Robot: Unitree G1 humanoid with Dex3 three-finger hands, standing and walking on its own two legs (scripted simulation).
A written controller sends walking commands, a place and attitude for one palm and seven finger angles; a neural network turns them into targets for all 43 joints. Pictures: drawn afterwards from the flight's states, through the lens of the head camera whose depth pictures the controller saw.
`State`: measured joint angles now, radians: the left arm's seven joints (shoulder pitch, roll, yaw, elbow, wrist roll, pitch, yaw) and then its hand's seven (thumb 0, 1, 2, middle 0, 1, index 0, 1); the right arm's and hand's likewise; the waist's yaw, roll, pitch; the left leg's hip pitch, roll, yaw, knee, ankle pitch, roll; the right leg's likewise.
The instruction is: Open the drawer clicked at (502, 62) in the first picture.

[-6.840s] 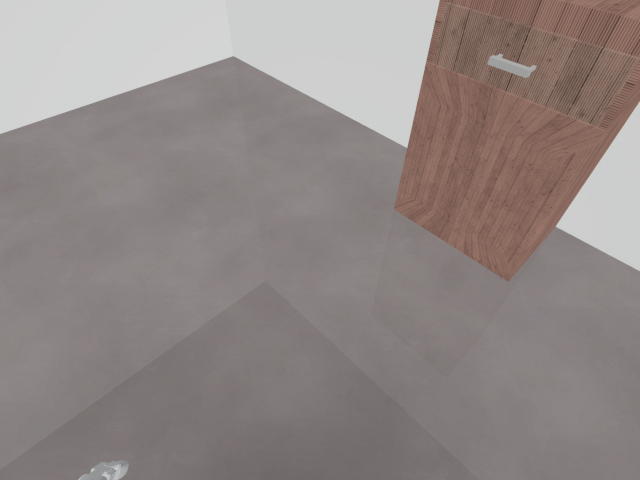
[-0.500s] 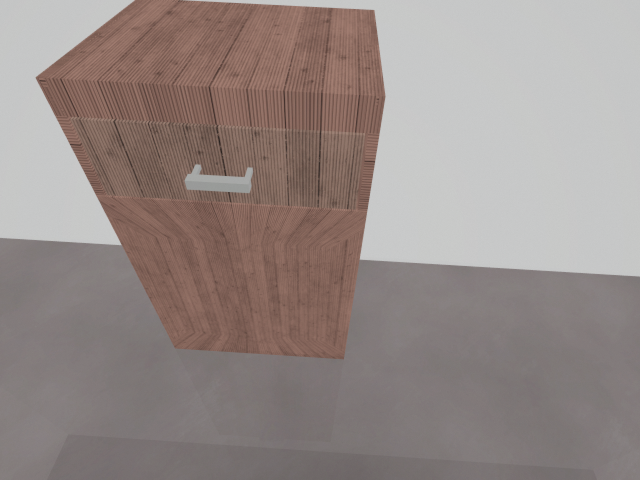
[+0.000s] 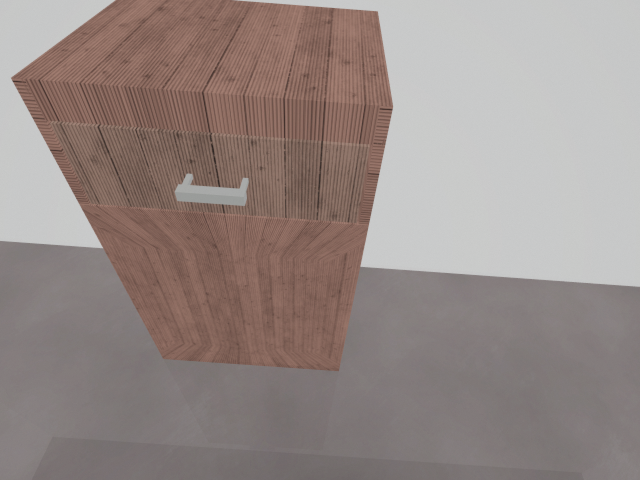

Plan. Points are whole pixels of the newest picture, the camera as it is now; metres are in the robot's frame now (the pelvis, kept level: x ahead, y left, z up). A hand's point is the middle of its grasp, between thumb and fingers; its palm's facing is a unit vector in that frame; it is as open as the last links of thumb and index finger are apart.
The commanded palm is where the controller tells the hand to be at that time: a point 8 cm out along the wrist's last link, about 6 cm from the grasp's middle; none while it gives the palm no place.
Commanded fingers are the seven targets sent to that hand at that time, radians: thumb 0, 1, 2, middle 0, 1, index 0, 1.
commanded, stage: shuffle to correct the standing spot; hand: left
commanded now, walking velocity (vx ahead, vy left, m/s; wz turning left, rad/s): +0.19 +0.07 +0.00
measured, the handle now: (214, 187) +0.57 +0.23 +0.02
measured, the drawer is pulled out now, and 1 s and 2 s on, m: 0.00 0.00 0.00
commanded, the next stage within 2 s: come to a stop and stand still in 0.10 s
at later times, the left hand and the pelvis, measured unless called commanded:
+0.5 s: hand out of the picture +0.05 +0.21 -0.18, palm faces +0.08 -0.98 -0.16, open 7.3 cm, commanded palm none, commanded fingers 0.00 0.90 0.90 -0.20 -0.30 -0.20 -0.30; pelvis +0.08 +0.04 +0.00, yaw +0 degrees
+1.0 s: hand out of the picture +0.07 +0.18 -0.16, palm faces +0.08 -0.98 -0.19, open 7.2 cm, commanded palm none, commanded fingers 0.00 0.90 0.90 -0.20 -0.30 -0.20 -0.30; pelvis +0.06 +0.01 +0.01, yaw +1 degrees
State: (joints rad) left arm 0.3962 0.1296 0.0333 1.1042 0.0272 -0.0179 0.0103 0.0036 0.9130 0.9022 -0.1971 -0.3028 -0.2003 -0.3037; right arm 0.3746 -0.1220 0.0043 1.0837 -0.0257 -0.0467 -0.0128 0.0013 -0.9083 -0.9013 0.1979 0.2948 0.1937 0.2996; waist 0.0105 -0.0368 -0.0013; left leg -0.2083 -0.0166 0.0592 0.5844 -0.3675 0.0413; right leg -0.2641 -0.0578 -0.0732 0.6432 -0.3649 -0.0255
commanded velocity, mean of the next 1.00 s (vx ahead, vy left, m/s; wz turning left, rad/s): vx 0.00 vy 0.01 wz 0.00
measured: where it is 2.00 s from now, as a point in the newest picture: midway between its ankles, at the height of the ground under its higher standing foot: outside the picture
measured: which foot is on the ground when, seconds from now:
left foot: down 0.00-0.12, up 0.14-0.36, down 0.38-0.72, up 0.74-0.98, down 1.00-1.00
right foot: down 0.00-0.42, up 0.44-0.68, down 0.70-1.00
